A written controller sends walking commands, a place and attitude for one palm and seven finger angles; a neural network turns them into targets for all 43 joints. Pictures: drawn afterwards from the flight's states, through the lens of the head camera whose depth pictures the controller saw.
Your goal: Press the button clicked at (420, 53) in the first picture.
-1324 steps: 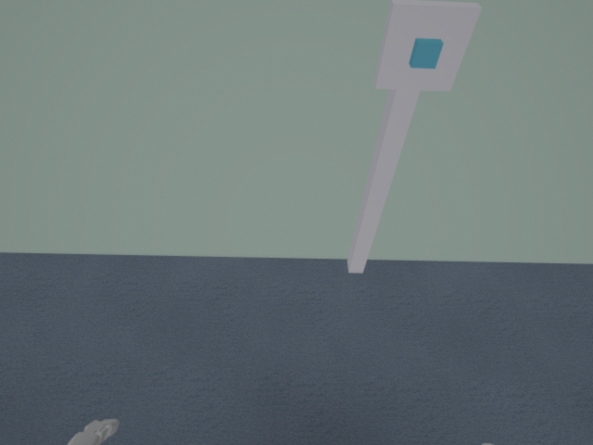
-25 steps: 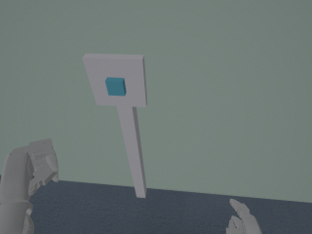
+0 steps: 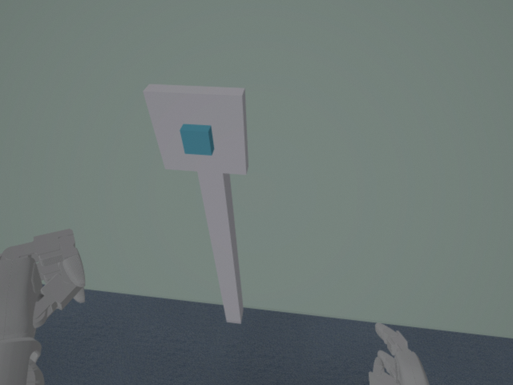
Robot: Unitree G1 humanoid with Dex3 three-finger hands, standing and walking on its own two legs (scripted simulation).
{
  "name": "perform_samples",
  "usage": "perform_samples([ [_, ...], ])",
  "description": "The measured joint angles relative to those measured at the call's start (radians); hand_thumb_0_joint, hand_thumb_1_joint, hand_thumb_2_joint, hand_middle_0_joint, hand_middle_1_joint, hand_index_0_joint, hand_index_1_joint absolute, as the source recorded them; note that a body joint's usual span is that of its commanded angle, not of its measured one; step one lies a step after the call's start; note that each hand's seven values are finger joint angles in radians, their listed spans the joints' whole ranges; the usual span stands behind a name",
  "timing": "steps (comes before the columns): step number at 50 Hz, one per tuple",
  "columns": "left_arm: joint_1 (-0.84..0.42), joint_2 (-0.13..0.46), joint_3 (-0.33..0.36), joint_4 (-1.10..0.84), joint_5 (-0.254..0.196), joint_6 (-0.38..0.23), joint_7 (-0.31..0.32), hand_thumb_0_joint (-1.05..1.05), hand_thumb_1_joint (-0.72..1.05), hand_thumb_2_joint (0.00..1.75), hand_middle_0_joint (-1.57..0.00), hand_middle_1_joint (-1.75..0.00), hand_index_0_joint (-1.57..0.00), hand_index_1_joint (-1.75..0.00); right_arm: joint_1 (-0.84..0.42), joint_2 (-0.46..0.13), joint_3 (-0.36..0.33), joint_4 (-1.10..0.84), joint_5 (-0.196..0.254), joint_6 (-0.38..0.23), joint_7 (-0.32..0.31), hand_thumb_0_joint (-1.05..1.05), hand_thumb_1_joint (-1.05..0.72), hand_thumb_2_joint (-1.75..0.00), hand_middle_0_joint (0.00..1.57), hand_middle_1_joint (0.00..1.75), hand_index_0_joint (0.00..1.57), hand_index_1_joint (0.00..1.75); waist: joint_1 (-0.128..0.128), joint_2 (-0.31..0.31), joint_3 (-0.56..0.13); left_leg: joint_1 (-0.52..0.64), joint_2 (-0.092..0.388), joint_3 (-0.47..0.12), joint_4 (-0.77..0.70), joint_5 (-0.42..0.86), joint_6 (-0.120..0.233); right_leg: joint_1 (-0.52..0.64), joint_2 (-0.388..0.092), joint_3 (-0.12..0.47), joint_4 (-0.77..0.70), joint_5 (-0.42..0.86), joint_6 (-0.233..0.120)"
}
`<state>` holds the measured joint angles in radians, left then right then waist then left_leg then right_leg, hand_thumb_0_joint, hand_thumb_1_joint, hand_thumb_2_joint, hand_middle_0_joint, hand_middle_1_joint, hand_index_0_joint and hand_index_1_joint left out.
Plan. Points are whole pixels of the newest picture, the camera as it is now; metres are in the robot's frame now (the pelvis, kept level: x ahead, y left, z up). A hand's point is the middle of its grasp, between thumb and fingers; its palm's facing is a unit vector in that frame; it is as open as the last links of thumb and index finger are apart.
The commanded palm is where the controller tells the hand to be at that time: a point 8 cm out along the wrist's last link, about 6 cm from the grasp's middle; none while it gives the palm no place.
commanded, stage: step back with the hand held close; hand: left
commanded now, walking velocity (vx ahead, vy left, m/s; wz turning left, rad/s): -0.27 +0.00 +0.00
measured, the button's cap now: (198, 138) +0.50 +0.18 +0.14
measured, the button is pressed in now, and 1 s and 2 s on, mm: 0 0 0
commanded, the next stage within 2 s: stop stepping back and stand still in 1.12 s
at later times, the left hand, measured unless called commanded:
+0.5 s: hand (53, 304) +0.15 +0.25 +0.16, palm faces +0.33 -0.81 -0.49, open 3.1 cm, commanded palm +0.09 +0.29 +0.17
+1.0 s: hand out of the picture +0.07 +0.27 +0.17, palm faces +0.39 -0.82 -0.42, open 3.1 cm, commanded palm +0.01 +0.30 +0.17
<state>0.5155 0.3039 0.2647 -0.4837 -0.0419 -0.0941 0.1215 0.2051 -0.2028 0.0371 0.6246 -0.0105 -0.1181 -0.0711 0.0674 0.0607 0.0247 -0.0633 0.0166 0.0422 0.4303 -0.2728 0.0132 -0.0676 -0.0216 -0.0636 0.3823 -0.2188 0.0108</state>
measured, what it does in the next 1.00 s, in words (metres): walks backwards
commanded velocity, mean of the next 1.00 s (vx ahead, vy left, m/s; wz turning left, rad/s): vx -0.30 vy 0.00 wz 0.00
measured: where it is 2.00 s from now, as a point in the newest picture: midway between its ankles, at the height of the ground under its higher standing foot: outside the picture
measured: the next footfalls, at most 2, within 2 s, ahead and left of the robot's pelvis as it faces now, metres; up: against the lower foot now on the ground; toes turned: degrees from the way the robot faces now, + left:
right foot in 1.10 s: -0.24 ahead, -0.11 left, +0.00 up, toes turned -2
right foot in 1.76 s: -0.21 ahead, -0.04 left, +0.00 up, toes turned -2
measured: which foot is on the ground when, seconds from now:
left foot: down 0.00-1.00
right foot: down 0.00-0.80, up 0.82-1.00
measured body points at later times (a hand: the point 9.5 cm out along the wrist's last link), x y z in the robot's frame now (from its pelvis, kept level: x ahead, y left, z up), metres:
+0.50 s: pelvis -0.04 +0.01 -0.01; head -0.02 +0.02 +0.44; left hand +0.13 +0.29 +0.18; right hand +0.14 -0.23 -0.08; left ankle -0.02 +0.11 -0.74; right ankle +0.00 -0.13 -0.74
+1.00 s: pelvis -0.12 +0.02 +0.00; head -0.11 +0.06 +0.44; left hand +0.05 +0.31 +0.20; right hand +0.03 -0.20 -0.08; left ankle -0.02 +0.10 -0.74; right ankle -0.21 -0.12 -0.70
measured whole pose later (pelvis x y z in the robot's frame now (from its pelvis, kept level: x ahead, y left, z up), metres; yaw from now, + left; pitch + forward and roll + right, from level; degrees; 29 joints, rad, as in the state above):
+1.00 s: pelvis -0.12 +0.02 +0.00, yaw +0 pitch +3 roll -5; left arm 0.62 0.42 0.42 -0.65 -0.03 -0.26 0.17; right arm 0.26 -0.15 0.02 0.61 -0.02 -0.11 -0.06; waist -0.02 -0.01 -0.04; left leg -0.46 0.03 -0.02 0.47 -0.07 0.05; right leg -0.29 0.05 -0.01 0.79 -0.49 0.01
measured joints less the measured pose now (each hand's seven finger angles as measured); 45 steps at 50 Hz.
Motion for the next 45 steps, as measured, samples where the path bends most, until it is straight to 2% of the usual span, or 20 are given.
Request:
perform_samples([
  [2,-0.006,0.007,0.011,0.003,-0.002,-0.007,-0.005,0.01,0.89,0.90,-1.31,-1.50,-1.30,-1.50,0.005,-0.003,0.000,-0.006,0.003,0.008,-0.001,0.01,-0.91,-0.90,0.20,0.30,0.20,0.30,-0.002,0.003,0.000,-0.006,0.002,-0.002,0.003,-0.001,0.000,-0.003,0.002,-0.002,-0.002,0.001,-0.001],
  [7,0.001,0.030,0.084,0.006,-0.003,-0.055,-0.006,0.01,0.89,0.90,-1.31,-1.50,-1.31,-1.50,-0.012,-0.012,-0.004,-0.033,0.003,0.057,0.008,0.01,-0.91,-0.90,0.20,0.30,0.20,0.30,-0.034,0.001,-0.005,-0.083,0.010,-0.005,0.016,0.010,0.001,-0.065,0.010,-0.005,-0.020,0.028,0.000],
  [12,0.059,0.031,0.057,-0.028,0.002,-0.062,-0.014,0.01,0.89,0.90,-1.31,-1.50,-1.30,-1.50,-0.031,-0.033,-0.032,-0.058,0.006,0.097,0.010,0.01,-0.91,-0.90,0.20,0.30,0.20,0.30,-0.060,-0.006,0.012,-0.147,0.001,0.005,0.023,0.025,0.008,-0.136,0.001,0.005,-0.004,0.042,0.007],
  [16,0.114,0.063,0.057,-0.074,-0.001,-0.063,-0.015,0.01,0.89,0.90,-1.31,-1.50,-1.30,-1.50,-0.031,-0.034,-0.053,-0.073,0.014,0.124,0.004,0.01,-0.91,-0.90,0.20,0.30,0.20,0.30,-0.073,-0.024,0.013,-0.185,-0.005,0.009,0.047,0.025,0.014,-0.180,-0.008,0.010,0.029,0.038,0.012],
  [23,0.124,0.108,0.110,-0.119,0.001,-0.081,0.004,0.01,0.88,0.90,-1.31,-1.50,-1.30,-1.50,-0.029,-0.017,-0.055,-0.092,0.018,0.126,-0.008,0.01,-0.91,-0.90,0.20,0.30,0.20,0.30,-0.067,-0.059,0.007,-0.229,-0.015,0.015,0.090,0.029,0.023,-0.232,-0.020,0.017,0.089,0.036,0.018],
  [32,0.091,0.066,0.105,-0.117,0.024,-0.111,0.014,0.01,0.89,0.90,-1.31,-1.50,-1.30,-1.50,-0.023,0.000,-0.030,-0.109,0.014,0.081,0.000,0.01,-0.91,-0.90,0.20,0.30,0.20,0.30,-0.054,-0.059,-0.003,-0.309,-0.011,0.010,0.183,0.025,0.028,-0.305,-0.020,0.014,0.172,0.038,0.013],
  [36,0.081,0.053,0.086,-0.133,0.026,-0.125,0.029,0.01,0.88,0.90,-1.31,-1.50,-1.31,-1.50,-0.010,-0.004,-0.027,-0.086,0.010,0.077,0.001,0.01,-0.91,-0.90,0.20,0.30,0.20,0.30,-0.049,-0.064,-0.010,-0.356,-0.017,-0.014,0.245,-0.058,0.017,-0.325,-0.013,0.011,0.165,0.062,0.008],
  [39,0.067,0.058,0.079,-0.147,0.026,-0.133,0.043,0.01,0.88,0.90,-1.31,-1.50,-1.31,-1.50,-0.002,-0.010,-0.023,-0.066,0.006,0.080,-0.006,0.01,-0.91,-0.90,0.20,0.30,0.20,0.30,-0.055,-0.078,-0.003,-0.365,-0.020,-0.016,0.242,-0.007,0.026,-0.337,-0.013,0.013,0.174,0.059,0.011],
  [41,0.058,0.064,0.085,-0.144,0.030,-0.138,0.048,0.01,0.88,0.90,-1.31,-1.50,-1.31,-1.50,0.007,-0.011,-0.023,-0.061,0.003,0.075,-0.014,0.01,-0.91,-0.90,0.20,0.30,0.20,0.30,-0.068,-0.072,0.001,-0.368,-0.011,-0.021,0.225,0.069,0.042,-0.356,0.006,0.023,0.235,-0.035,0.015],
  [43,0.044,0.081,0.098,-0.128,0.040,-0.140,0.047,0.01,0.88,0.90,-1.31,-1.50,-1.31,-1.50,0.023,0.003,-0.030,-0.052,-0.001,0.061,-0.019,0.01,-0.91,-0.90,0.20,0.30,0.20,0.30,-0.089,-0.061,-0.001,-0.371,-0.008,-0.045,0.204,0.084,0.050,-0.381,0.043,0.055,0.417,-0.121,0.015],
  [45,0.043,0.099,0.117,-0.123,0.042,-0.145,0.048,0.01,0.88,0.90,-1.31,-1.50,-1.31,-1.50,0.043,0.023,-0.033,-0.042,-0.002,0.048,-0.014,0.01,-0.91,-0.90,0.20,0.30,0.20,0.30,-0.100,-0.054,-0.017,-0.374,-0.001,-0.067,0.160,0.110,0.048,-0.371,0.076,0.069,0.546,-0.178,0.010],
])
